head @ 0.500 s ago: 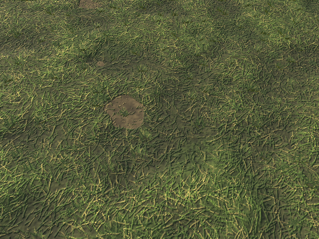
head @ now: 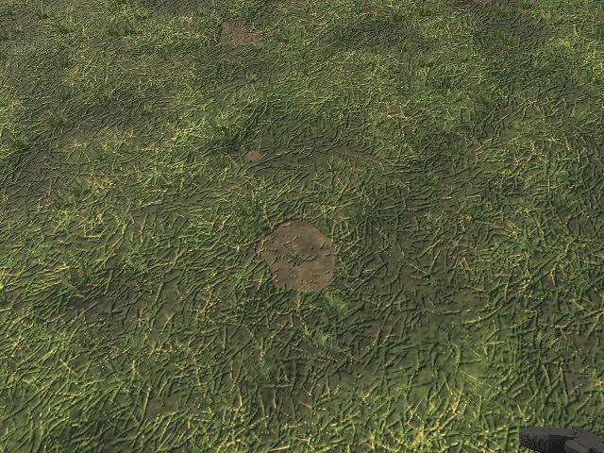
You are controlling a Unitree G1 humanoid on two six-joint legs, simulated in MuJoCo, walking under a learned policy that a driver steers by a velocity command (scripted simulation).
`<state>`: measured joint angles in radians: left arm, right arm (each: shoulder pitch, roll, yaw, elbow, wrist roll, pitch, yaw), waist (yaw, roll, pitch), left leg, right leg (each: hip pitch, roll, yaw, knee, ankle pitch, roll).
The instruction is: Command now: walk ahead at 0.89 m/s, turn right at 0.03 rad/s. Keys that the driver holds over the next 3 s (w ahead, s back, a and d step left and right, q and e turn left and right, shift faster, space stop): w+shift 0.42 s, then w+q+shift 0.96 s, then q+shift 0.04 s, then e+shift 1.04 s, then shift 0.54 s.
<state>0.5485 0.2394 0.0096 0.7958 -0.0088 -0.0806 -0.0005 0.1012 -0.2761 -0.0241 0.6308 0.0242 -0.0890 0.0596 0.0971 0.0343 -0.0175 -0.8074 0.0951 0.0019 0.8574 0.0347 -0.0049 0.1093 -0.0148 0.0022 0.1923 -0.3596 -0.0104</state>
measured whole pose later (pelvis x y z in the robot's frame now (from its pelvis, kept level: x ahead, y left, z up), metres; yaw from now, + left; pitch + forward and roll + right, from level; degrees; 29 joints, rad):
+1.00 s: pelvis +0.84 +0.08 -0.01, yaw +25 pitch -2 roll -5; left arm 0.41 0.32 0.08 0.87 0.01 -0.10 0.00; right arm 0.11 -0.32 -0.06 0.63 0.03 -0.01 0.04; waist 0.09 0.02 0.05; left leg -0.82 0.15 0.02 1.00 0.00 0.07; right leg 0.15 0.01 -0.27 0.26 -0.36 0.05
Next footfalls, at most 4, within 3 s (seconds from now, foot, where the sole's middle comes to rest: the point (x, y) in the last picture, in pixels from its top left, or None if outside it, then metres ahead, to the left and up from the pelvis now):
0.16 left None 0.34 0.16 -0.77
0.66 right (393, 327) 0.80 -0.08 -0.77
1.12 left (262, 228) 1.10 0.29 -0.77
1.58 right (216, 131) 1.52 0.51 -0.77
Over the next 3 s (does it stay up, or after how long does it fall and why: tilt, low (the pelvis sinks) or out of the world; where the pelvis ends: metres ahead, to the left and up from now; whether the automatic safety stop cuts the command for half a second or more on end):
stays up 1.42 0.52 0.00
